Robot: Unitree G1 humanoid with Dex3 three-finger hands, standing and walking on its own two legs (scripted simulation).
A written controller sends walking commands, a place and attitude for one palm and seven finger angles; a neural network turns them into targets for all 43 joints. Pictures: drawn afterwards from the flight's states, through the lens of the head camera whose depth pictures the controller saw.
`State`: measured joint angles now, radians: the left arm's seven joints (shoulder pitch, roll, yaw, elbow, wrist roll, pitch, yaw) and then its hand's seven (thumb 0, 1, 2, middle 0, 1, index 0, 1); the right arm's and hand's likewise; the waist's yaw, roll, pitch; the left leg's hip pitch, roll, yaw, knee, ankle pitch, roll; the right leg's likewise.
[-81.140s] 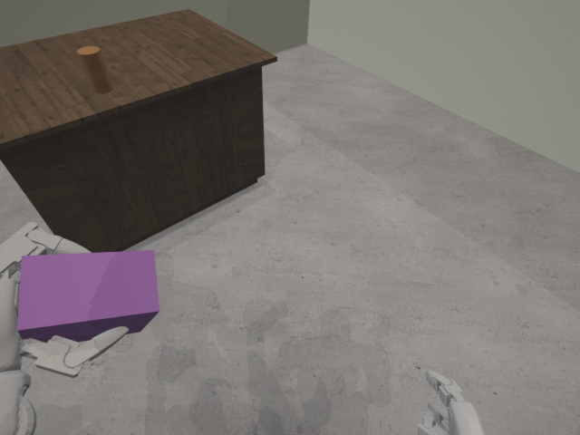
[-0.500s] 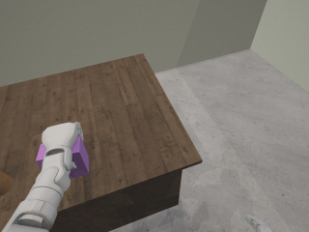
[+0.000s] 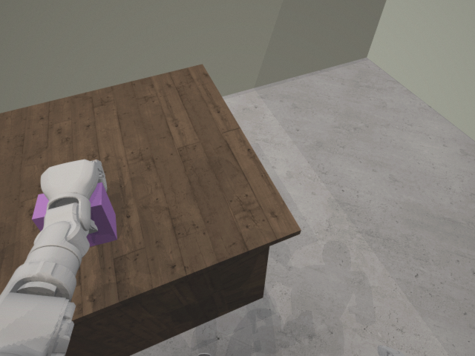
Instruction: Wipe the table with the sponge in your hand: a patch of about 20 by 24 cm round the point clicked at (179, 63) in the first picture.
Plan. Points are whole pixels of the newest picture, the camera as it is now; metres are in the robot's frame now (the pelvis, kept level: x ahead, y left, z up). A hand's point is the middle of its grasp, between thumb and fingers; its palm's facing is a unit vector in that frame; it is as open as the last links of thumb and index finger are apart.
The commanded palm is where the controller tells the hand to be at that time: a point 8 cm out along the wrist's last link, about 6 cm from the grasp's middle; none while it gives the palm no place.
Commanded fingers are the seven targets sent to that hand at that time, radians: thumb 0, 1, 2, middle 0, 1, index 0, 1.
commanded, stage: wipe forward along the first lane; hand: left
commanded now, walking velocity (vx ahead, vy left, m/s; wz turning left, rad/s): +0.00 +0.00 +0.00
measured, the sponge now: (82, 223) +0.36 +0.33 -0.03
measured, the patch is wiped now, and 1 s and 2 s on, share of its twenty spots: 0.10 0.30 0.40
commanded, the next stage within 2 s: slide across to the middle lane in 0.54 s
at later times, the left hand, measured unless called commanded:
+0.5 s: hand (78, 175) +0.44 +0.35 +0.03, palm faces -0.14 +0.01 -0.99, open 10.2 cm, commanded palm +0.44 +0.33 +0.06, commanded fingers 0.00 0.10 1.30 -1.20 -1.60 -1.20 -1.60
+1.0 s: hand (88, 161) +0.47 +0.34 +0.03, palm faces -0.11 +0.02 -0.99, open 10.2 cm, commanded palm +0.47 +0.30 +0.08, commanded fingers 0.00 0.10 1.30 -1.20 -1.60 -1.20 -1.60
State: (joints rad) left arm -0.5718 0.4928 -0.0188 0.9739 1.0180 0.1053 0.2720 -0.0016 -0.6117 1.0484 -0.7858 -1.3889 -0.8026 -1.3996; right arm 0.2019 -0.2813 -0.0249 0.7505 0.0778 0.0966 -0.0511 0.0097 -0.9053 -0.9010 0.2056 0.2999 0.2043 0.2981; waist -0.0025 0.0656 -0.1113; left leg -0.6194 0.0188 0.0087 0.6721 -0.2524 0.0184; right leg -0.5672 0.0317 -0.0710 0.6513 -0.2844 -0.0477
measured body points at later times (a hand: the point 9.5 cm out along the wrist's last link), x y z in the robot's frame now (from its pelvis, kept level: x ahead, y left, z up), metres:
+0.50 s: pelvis +0.01 +0.02 -0.01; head +0.09 +0.02 +0.44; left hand +0.44 +0.34 +0.08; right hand +0.07 -0.26 -0.14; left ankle +0.04 +0.12 -0.72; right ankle +0.02 -0.09 -0.72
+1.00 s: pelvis +0.03 +0.04 +0.00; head +0.11 +0.04 +0.44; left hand +0.47 +0.33 +0.08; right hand +0.08 -0.22 -0.14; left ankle +0.04 +0.12 -0.72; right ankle +0.02 -0.09 -0.72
